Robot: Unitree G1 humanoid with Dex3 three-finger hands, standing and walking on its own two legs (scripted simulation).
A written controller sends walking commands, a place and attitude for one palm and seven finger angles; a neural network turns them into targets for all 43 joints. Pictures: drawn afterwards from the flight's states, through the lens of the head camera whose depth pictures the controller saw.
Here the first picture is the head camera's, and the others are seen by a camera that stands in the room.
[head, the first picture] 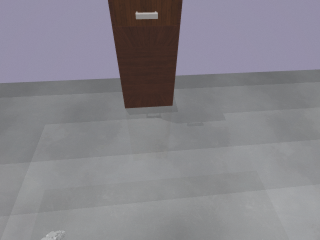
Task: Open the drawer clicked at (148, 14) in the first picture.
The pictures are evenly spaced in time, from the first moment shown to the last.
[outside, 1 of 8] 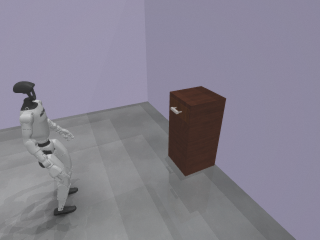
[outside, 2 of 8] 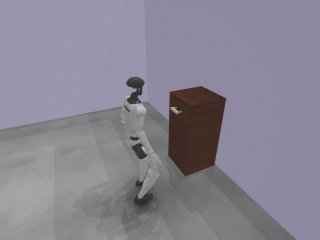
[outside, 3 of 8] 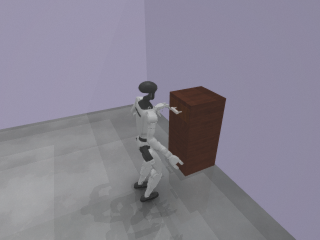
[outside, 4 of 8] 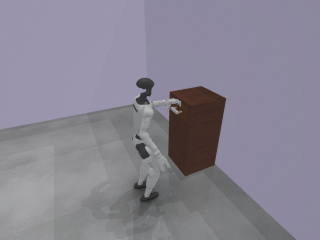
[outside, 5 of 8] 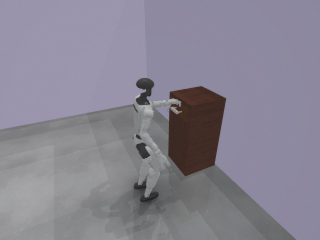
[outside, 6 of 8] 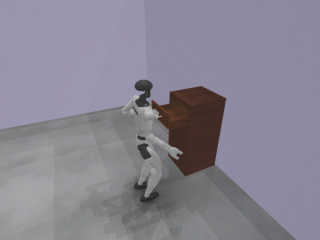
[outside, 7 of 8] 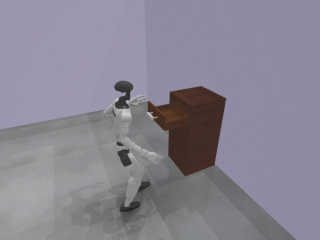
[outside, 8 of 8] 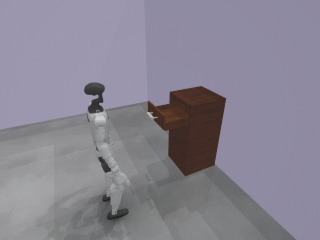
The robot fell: no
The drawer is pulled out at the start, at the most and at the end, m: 0.00 0.29 0.29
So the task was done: yes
